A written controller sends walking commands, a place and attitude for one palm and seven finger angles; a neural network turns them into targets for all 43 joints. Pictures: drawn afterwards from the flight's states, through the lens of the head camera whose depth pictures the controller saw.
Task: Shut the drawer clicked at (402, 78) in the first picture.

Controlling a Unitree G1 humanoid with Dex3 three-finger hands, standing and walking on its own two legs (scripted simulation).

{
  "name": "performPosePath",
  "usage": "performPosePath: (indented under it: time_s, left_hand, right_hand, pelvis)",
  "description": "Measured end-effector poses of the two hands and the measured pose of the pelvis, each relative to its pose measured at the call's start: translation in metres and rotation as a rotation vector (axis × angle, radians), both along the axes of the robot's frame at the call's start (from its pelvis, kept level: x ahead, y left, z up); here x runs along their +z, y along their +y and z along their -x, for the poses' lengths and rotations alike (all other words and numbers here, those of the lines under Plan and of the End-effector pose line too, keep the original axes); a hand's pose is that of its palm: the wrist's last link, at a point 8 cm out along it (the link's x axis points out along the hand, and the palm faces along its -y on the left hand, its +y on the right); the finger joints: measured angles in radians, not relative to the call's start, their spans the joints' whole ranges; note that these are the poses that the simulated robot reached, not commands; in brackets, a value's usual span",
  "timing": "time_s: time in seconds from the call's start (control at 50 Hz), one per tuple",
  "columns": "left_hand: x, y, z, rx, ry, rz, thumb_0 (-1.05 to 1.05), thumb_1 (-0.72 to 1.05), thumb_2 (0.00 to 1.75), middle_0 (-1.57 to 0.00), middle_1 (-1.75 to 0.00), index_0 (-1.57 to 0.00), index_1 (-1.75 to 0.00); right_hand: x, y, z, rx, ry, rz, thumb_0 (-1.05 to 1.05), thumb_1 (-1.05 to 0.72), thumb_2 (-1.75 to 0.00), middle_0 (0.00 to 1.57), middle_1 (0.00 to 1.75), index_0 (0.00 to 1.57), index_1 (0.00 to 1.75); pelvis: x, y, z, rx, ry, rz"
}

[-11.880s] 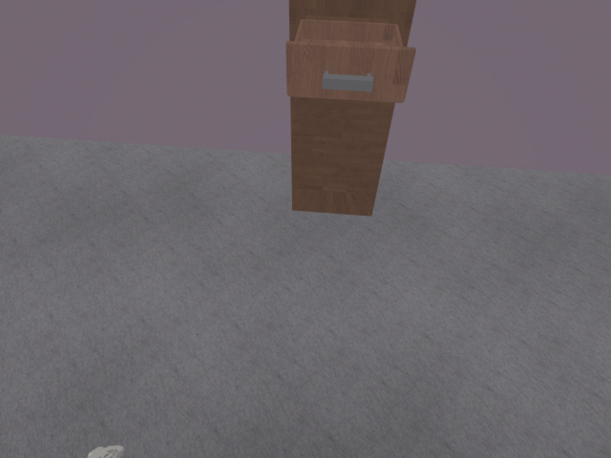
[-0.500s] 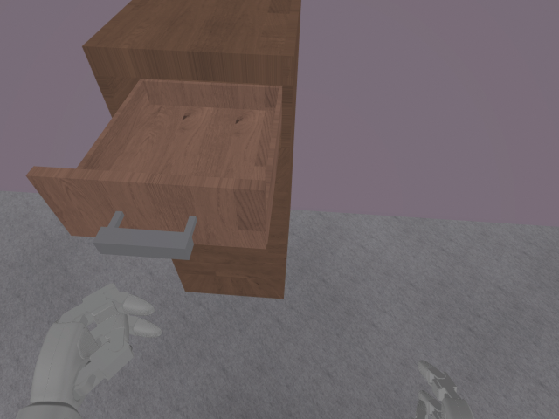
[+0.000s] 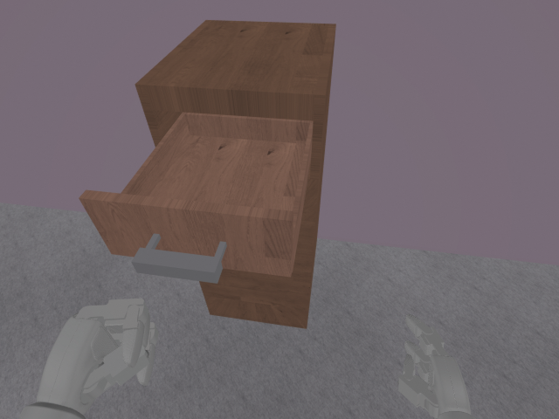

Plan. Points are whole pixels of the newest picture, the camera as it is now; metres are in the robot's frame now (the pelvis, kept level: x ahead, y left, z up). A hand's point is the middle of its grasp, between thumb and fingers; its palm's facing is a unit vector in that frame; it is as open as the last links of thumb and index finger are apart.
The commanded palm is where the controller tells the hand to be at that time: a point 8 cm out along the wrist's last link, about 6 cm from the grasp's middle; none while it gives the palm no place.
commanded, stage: raise the hand and make a fist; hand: left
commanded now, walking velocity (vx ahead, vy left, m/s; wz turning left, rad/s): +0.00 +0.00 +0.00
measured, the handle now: (183, 253) +0.34 +0.20 +0.06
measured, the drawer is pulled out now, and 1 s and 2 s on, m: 0.28 0.28 0.28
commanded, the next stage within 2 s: bring the fist close to the handle in 0.56 s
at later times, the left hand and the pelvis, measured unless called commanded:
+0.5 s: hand (133, 351) +0.15 +0.17 +0.15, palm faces +0.02 -0.99 -0.13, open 3.3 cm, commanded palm +0.11 +0.22 +0.16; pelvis -0.01 -0.01 +0.01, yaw +0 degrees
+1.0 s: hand (141, 350) +0.17 +0.18 +0.11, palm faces +0.02 -1.00 -0.07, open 3.3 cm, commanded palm +0.14 +0.22 +0.12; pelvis -0.01 -0.01 +0.01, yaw +0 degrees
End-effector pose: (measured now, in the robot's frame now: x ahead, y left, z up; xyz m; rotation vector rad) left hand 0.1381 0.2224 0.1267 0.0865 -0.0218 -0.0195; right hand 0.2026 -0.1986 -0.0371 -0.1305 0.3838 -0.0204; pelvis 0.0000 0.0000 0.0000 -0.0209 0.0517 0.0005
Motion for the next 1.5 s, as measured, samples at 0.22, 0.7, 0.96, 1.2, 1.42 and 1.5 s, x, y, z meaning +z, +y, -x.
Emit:
performPosePath:
  time_s: [0.22,0.7,0.96,1.2,1.42,1.5]
  left_hand:
    - [0.034,0.001,0.003,0.013,-0.067,-0.04,0.02,0.9,0.9,-1.39,-1.6,-1.4,-1.59]
    - [0.02,0.002,0.006,0.031,0.001,-0.025,0.02,0.9,0.9,-1.4,-1.6,-1.4,-1.6]
    - [-0.004,0.01,-0.002,0.051,0.024,0.011,0.02,0.9,0.9,-1.4,-1.6,-1.4,-1.6]
    - [-0.023,-0.002,-0.029,-0.001,0.032,0.026,0.02,0.9,0.9,-1.4,-1.6,-1.4,-1.6]
    - [-0.045,-0.009,-0.042,-0.012,0.047,0.035,0.02,0.9,0.9,-1.4,-1.6,-1.4,-1.6]
    - [-0.052,-0.013,-0.05,-0.024,0.04,0.034,0.02,0.9,0.9,-1.4,-1.6,-1.4,-1.6]
  right_hand:
    - [0.001,-0.003,0.019,-0.003,0.006,0.0,0.01,-0.91,-0.9,0.2,0.3,0.2,0.3]
    - [0.001,-0.031,0.033,-0.056,-0.006,0.021,0.01,-0.91,-0.9,0.2,0.3,0.2,0.3]
    - [-0.002,-0.036,0.031,-0.047,0.022,0.06,0.01,-0.91,-0.9,0.2,0.3,0.2,0.3]
    - [-0.02,-0.033,0.049,-0.075,0.121,0.066,0.01,-0.91,-0.9,0.2,0.3,0.2,0.3]
    - [-0.036,-0.03,0.061,-0.08,0.197,0.073,0.01,-0.91,-0.9,0.2,0.3,0.2,0.3]
    - [-0.041,-0.031,0.063,-0.081,0.219,0.076,0.01,-0.91,-0.9,0.2,0.3,0.2,0.3]
  pelvis:
    - [0.007,0.0,0.005,-0.002,-0.041,-0.003]
    - [0.011,-0.013,0.01,-0.007,-0.056,-0.008]
    - [0.009,-0.012,0.01,-0.003,-0.034,-0.008]
    - [0.004,-0.004,0.012,-0.009,0.002,-0.012]
    - [-0.004,0.002,0.013,-0.01,0.04,-0.011]
    - [-0.007,0.002,0.014,-0.013,0.059,-0.013]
